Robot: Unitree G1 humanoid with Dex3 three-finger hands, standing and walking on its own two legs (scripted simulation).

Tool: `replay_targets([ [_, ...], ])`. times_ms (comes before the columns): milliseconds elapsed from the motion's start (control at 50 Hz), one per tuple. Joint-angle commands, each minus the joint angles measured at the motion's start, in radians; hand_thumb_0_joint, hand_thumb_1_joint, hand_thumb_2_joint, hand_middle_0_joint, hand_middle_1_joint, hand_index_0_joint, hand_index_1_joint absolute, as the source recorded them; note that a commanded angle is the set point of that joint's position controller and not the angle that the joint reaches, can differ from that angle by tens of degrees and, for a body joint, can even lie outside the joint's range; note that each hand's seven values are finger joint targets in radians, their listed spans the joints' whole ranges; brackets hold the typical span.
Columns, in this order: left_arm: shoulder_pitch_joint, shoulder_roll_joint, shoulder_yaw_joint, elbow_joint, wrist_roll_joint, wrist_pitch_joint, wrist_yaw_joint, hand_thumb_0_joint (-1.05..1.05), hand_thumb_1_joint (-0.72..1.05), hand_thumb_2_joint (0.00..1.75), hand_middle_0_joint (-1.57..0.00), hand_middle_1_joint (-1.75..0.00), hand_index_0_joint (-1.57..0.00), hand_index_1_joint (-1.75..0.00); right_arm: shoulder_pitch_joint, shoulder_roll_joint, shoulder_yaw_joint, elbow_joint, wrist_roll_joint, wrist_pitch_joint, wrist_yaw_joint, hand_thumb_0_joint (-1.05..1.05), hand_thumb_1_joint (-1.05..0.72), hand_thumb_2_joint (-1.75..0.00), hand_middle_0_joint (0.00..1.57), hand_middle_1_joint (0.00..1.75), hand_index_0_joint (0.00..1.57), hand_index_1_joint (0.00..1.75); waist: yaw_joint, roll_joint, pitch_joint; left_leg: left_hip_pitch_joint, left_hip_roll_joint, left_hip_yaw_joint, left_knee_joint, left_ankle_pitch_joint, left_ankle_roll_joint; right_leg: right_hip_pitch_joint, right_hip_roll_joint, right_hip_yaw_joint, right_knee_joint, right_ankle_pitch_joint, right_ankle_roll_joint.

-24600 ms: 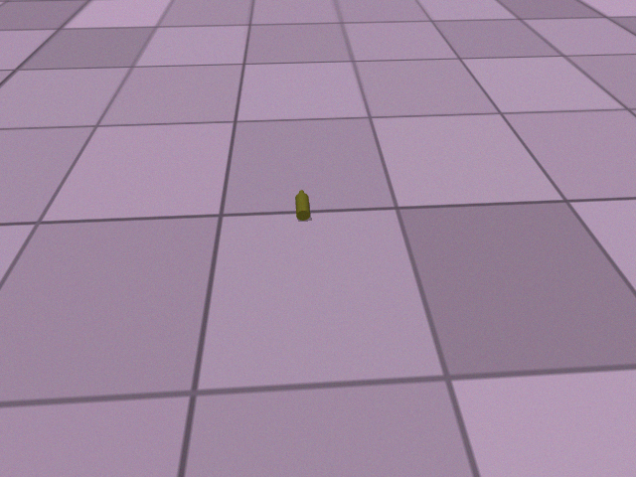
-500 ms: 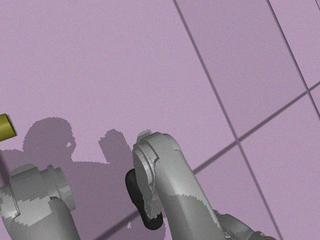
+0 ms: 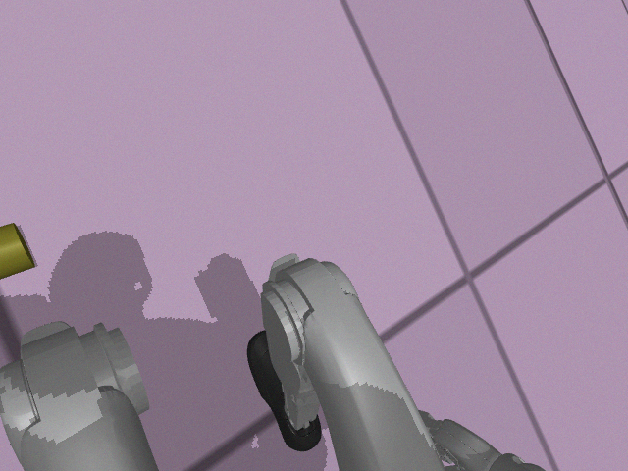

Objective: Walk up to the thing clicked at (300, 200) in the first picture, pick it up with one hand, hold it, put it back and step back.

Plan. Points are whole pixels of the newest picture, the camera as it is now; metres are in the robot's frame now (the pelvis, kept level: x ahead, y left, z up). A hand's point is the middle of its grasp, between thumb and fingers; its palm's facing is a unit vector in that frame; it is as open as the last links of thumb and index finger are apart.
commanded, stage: close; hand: left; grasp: from above
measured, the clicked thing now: out of the picture +0.41 +0.30 -0.28
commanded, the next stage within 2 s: settle in 0.22 s
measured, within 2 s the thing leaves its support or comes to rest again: leaves its support in 0.66 s
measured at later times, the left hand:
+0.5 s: hand out of the picture +0.39 +0.29 -0.26, palm faces -0.43 -0.15 -0.89, open 9.0 cm
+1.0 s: hand out of the picture +0.39 +0.30 -0.18, palm faces -0.41 -0.13 -0.90, open 9.0 cm
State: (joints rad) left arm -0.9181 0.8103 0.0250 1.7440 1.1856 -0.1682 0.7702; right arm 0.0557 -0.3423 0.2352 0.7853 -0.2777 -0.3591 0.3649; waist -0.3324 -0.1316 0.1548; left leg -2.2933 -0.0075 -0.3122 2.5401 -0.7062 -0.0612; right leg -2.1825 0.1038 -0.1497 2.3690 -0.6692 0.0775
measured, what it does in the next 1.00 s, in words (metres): stands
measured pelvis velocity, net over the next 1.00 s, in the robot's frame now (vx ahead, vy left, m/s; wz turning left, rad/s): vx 0.01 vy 0.00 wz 0.06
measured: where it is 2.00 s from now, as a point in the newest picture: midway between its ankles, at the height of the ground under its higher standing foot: (215, 453)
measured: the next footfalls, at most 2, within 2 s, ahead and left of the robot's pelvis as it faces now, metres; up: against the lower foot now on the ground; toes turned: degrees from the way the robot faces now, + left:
none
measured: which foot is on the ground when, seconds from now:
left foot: down 0.00-1.00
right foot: down 0.00-1.00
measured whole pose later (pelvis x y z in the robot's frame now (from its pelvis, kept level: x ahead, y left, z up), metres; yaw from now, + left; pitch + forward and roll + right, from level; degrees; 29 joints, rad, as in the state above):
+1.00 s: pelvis +0.01 +0.00 +0.02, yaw +4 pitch +32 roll -9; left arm -0.81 0.58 0.01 1.46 1.12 -0.04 0.58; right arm 0.09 -0.30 0.08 0.80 -0.16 -0.23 0.32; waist -0.23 0.00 -0.05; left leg -2.31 0.01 -0.21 2.44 -0.69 -0.05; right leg -2.23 0.08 -0.08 2.34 -0.68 0.06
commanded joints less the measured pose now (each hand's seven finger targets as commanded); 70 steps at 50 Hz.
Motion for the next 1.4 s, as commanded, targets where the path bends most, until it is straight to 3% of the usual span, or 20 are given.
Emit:
replay_targets([
  [0,-0.216,0.119,0.0,-0.076,-0.01,-0.001,0.027,0.0,0.54,0.33,-0.86,-0.43,-0.9,-0.4,0.175,-0.326,-0.086,0.006,0.006,-0.01,-0.009,0.0,-0.89,-0.9,0.2,0.3,0.2,0.3,-0.069,0.444,-0.588,0.453,0.046,0.148,-0.265,0.158,0.051,0.307,0.018,-0.139,-0.219,0.229,-0.09],
  [100,-0.197,0.133,0.016,-0.074,-0.016,-0.001,0.033,0.0,0.59,0.37,-0.91,-0.42,-0.94,-0.4,0.18,-0.338,-0.1,0.006,0.006,0.001,-0.019,0.0,-0.89,-0.9,0.2,0.3,0.2,0.3,-0.057,0.451,-0.584,0.441,0.045,0.157,-0.27,0.142,0.052,0.325,0.024,-0.126,-0.235,0.207,-0.095],
  [160,-0.197,0.085,-0.01,-0.071,-0.021,-0.002,0.025,0.0,0.62,0.37,-0.94,-0.41,-0.97,-0.39,0.174,-0.313,-0.084,-0.002,0.003,0.001,-0.013,0.0,-0.89,-0.9,0.2,0.3,0.2,0.3,-0.066,0.446,-0.598,0.442,0.046,0.155,-0.261,0.165,0.052,0.321,0.025,-0.134,-0.221,0.239,-0.092],
  [300,-0.191,0.126,0.014,-0.081,-0.019,-0.002,0.023,0.0,0.69,0.34,-1.0,-0.38,-1.02,-0.36,0.169,-0.334,-0.101,-0.004,0.007,0.004,-0.025,0.0,-0.89,-0.9,0.2,0.3,0.2,0.3,-0.055,0.442,-0.568,0.427,0.045,0.155,-0.271,0.111,0.052,0.303,0.023,-0.125,-0.232,0.178,-0.095],
  [320,-0.189,0.091,-0.001,-0.068,-0.014,-0.001,0.018,0.0,0.68,0.38,-1.04,-0.43,-1.08,-0.4,0.187,-0.313,-0.086,-0.006,0.004,0.002,-0.02,0.0,-0.91,-0.9,0.2,0.3,0.2,0.3,-0.061,0.433,-0.578,0.435,0.043,0.154,-0.271,0.137,0.052,0.303,0.021,-0.136,-0.231,0.205,-0.093],
  [440,-0.181,0.116,0.02,-0.105,-0.029,0.004,0.008,0.0,0.82,0.51,-1.15,-0.51,-1.17,-0.48,0.179,-0.316,-0.099,0.006,0.012,0.007,-0.023,0.0,-0.91,-0.9,0.2,0.3,0.2,0.3,-0.035,0.483,-0.62,0.464,0.044,0.158,-0.277,0.17,0.048,0.325,0.017,-0.13,-0.218,0.239,-0.095],
  [480,-0.211,0.105,0.009,-0.112,-0.02,0.005,-0.003,0.0,0.85,0.5,-1.16,-0.51,-1.19,-0.48,0.197,-0.303,-0.092,0.011,0.007,0.005,-0.013,0.0,-0.91,-0.9,0.2,0.3,0.2,0.3,-0.05,0.489,-0.631,0.467,0.043,0.162,-0.266,0.18,0.051,0.318,0.017,-0.132,-0.212,0.254,-0.093],
  [560,-0.209,0.134,0.061,-0.237,-0.027,0.01,0.003,0.0,0.85,0.54,-1.17,-0.54,-1.19,-0.51,0.187,-0.315,-0.135,0.002,0.024,0.013,-0.02,0.0,-0.91,-0.9,0.2,0.3,0.2,0.3,-0.002,0.548,-0.71,0.504,0.043,0.168,-0.296,0.193,0.043,0.344,0.017,-0.117,-0.213,0.249,-0.104],
  [600,-0.239,0.096,0.031,-0.27,-0.023,0.014,-0.006,0.0,0.87,0.54,-1.19,-0.51,-1.21,-0.49,0.176,-0.303,-0.148,0.001,0.031,0.013,-0.014,0.0,-0.91,-0.9,0.2,0.3,0.2,0.3,-0.014,0.564,-0.694,0.508,0.044,0.169,-0.301,0.146,0.042,0.292,0.01,-0.119,-0.212,0.209,-0.107],
  [700,-0.177,0.062,0.044,-0.462,-0.04,0.043,-0.025,0.0,0.9,0.47,-1.2,-0.47,-1.23,-0.44,0.188,-0.276,-0.189,0.013,0.077,0.045,-0.011,0.0,-0.91,-0.9,0.2,0.3,0.2,0.3,0.055,0.645,-0.877,0.607,0.042,0.184,-0.321,0.263,0.038,0.28,0.004,-0.104,-0.19,0.312,-0.118],
  [740,-0.179,0.015,0.029,-0.434,-0.033,0.071,-0.032,0.0,0.91,0.44,-1.19,-0.46,-1.23,-0.42,0.199,-0.265,-0.201,0.017,0.093,0.069,-0.011,0.0,-0.9,-0.9,0.2,0.3,0.2,0.3,0.033,0.599,-0.841,0.548,0.039,0.202,-0.311,0.265,0.05,0.272,0.009,-0.092,-0.204,0.325,-0.115],
  [800,-0.201,0.011,0.041,-0.437,-0.029,0.1,-0.056,0.0,0.9,0.48,-1.2,-0.45,-1.23,-0.42,0.21,-0.253,-0.224,0.019,0.104,0.094,-0.021,0.0,-0.9,-0.9,0.2,0.3,0.2,0.3,0.057,0.534,-0.817,0.491,0.036,0.21,-0.332,0.196,0.063,0.241,0.005,-0.073,-0.238,0.255,-0.115],
  [900,-0.182,-0.064,-0.011,-0.372,-0.068,0.134,-0.133,0.0,0.85,0.5,-1.2,-0.45,-1.22,-0.44,0.212,-0.223,-0.236,0.008,0.122,0.121,-0.05,0.0,-0.91,-0.91,0.2,0.3,0.2,0.3,0.065,0.423,-0.795,0.419,0.026,0.226,-0.354,0.116,0.081,0.269,0.006,-0.026,-0.288,0.148,-0.119],
  [960,-0.209,-0.03,0.006,-0.472,-0.076,0.124,-0.188,0.0,0.85,0.52,-1.21,-0.46,-1.22,-0.45,0.219,-0.215,-0.249,0.001,0.135,0.135,-0.073,0.0,-0.91,-0.91,0.2,0.3,0.2,0.3,0.107,0.432,-0.881,0.461,0.019,0.231,-0.372,0.137,0.08,0.272,-0.007,-0.023,-0.284,0.156,-0.12],
  [980,-0.206,-0.065,-0.015,-0.47,-0.073,0.124,-0.206,0.0,0.86,0.55,-1.22,-0.46,-1.23,-0.45,0.222,-0.209,-0.251,-0.002,0.136,0.143,-0.079,0.0,-0.91,-0.91,0.2,0.3,0.2,0.3,0.097,0.431,-0.87,0.458,0.017,0.239,-0.373,0.155,0.08,0.288,-0.007,-0.02,-0.284,0.176,-0.119],
  [1060,-0.206,-0.058,-0.004,-0.504,-0.065,0.103,-0.252,0.0,0.87,0.59,-1.23,-0.47,-1.23,-0.47,0.235,-0.194,-0.261,-0.014,0.146,0.18,-0.114,0.0,-0.91,-0.9,0.2,0.3,0.2,0.3,0.111,0.37,-0.88,0.433,0.01,0.253,-0.374,0.168,0.085,0.327,-0.012,0.005,-0.311,0.186,-0.113],
  [1280,-0.225,-0.036,0.014,-0.578,-0.032,0.073,-0.285,0.0,0.93,0.56,-1.28,-0.52,-1.29,-0.5,0.25,-0.171,-0.282,-0.036,0.154,0.248,-0.193,0.0,-0.93,-0.91,0.2,0.3,0.2,0.3,0.131,0.362,-0.925,0.49,0.002,0.277,-0.42,0.162,0.082,0.334,-0.032,0.027,-0.351,0.156,-0.121],
  [1300,-0.226,-0.039,0.015,-0.584,-0.029,0.074,-0.287,0.0,0.85,0.6,-1.2,-0.44,-1.21,-0.42,0.256,-0.171,-0.287,-0.037,0.157,0.252,-0.199,0.0,-0.88,-0.89,0.2,0.3,0.2,0.3,0.135,0.351,-0.93,0.5,0.003,0.279,-0.427,0.16,0.083,0.338,-0.032,0.028,-0.359,0.156,-0.12],
  [1320,-0.239,-0.027,0.023,-0.598,-0.028,0.074,-0.289,0.0,0.93,0.59,-1.28,-0.49,-1.29,-0.48,0.258,-0.175,-0.29,-0.036,0.16,0.255,-0.205,0.0,-0.93,-0.91,0.2,0.3,0.2,0.3,0.138,0.368,-0.932,0.508,0.0,0.283,-0.434,0.159,0.083,0.32,-0.037,0.024,-0.358,0.159,-0.12],
  [1380,-0.208,-0.04,0.025,-0.635,-0.051,0.088,-0.307,0.0,0.91,0.61,-1.25,-0.44,-1.25,-0.44,0.261,-0.172,-0.302,-0.041,0.166,0.263,-0.215,0.0,-0.9,-0.9,0.2,0.3,0.2,0.3,0.16,0.414,-0.978,0.565,-0.002,0.287,-0.475,0.172,0.077,0.331,-0.044,0.02,-0.363,0.175,-0.124],
])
